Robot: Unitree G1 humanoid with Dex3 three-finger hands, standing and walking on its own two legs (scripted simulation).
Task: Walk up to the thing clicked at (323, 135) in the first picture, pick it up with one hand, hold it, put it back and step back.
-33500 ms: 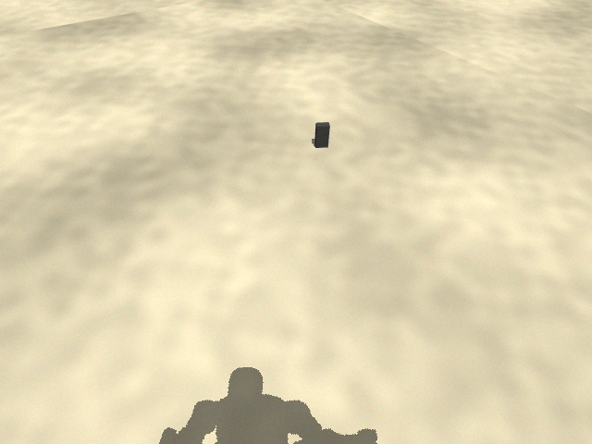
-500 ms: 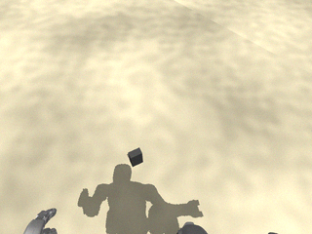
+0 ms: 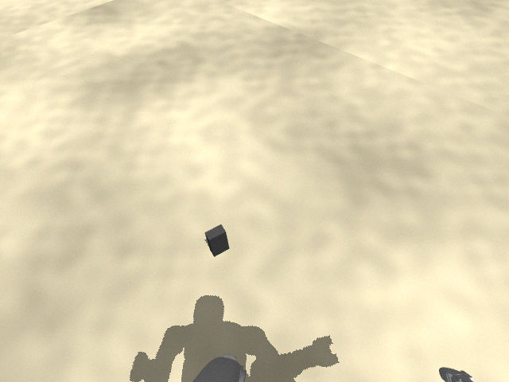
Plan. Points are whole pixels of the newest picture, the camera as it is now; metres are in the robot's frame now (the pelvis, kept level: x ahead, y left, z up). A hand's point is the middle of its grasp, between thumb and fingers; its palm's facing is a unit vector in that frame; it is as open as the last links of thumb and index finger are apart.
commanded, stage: step back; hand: left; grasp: from the side
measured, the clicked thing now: (217, 241) +0.73 +0.22 -0.69
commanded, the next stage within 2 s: stand in 1.70 s
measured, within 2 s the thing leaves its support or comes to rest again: neither
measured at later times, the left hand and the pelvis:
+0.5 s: hand out of the picture -0.10 +0.27 -0.15, palm faces +0.01 -0.92 -0.39, open 7.3 cm; pelvis -0.18 -0.01 +0.00, yaw +1 degrees
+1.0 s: hand out of the picture -0.23 +0.26 -0.14, palm faces +0.08 -0.92 -0.39, open 7.4 cm; pelvis -0.28 -0.02 +0.00, yaw +4 degrees
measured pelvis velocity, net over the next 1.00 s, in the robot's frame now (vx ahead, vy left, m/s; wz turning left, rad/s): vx -0.28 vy -0.02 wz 0.07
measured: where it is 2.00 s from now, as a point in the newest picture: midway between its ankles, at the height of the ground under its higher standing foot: outside the picture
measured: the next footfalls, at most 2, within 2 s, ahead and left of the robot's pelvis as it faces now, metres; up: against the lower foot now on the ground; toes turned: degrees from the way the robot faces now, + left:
left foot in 0.22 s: -0.06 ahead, +0.13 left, +0.00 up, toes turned +3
right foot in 0.56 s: -0.21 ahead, -0.14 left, +0.00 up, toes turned +4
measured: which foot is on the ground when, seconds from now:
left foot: up 0.00-0.20, down 0.22-0.58, up 0.60-0.84, down 0.86-1.00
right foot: down 0.00-0.22, up 0.24-0.54, down 0.56-1.00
